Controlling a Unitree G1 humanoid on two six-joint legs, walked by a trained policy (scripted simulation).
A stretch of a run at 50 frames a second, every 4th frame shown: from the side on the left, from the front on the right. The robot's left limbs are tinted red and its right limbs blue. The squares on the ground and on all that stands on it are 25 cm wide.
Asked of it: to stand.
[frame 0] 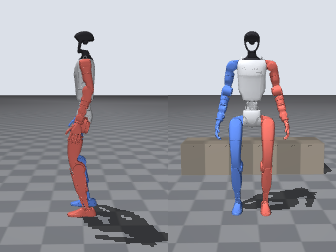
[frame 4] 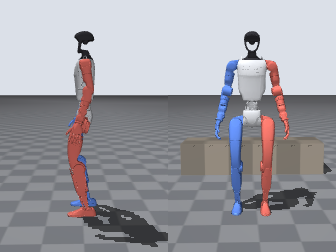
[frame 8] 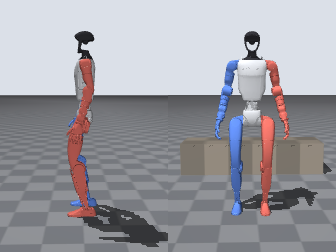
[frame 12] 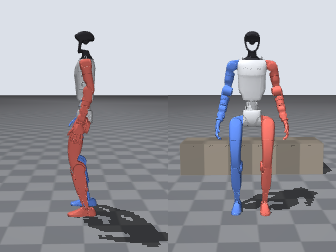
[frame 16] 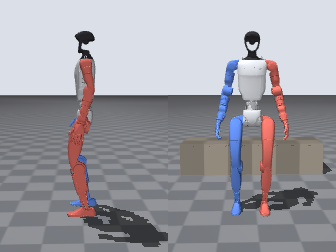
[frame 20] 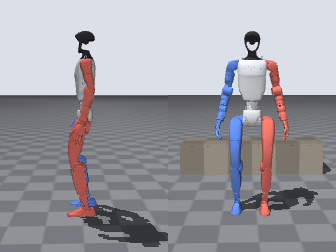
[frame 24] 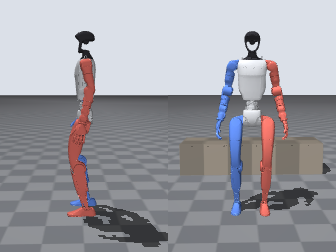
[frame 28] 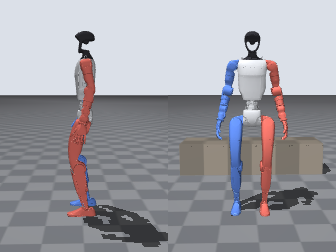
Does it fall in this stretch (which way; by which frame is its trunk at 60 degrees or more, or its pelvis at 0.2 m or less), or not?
no
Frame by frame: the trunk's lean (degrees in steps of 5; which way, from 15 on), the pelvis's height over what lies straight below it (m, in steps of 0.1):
0: 0, 0.8
4: 0, 0.8
8: 0, 0.8
12: 0, 0.8
16: 0, 0.8
20: 0, 0.8
24: 0, 0.8
28: 0, 0.8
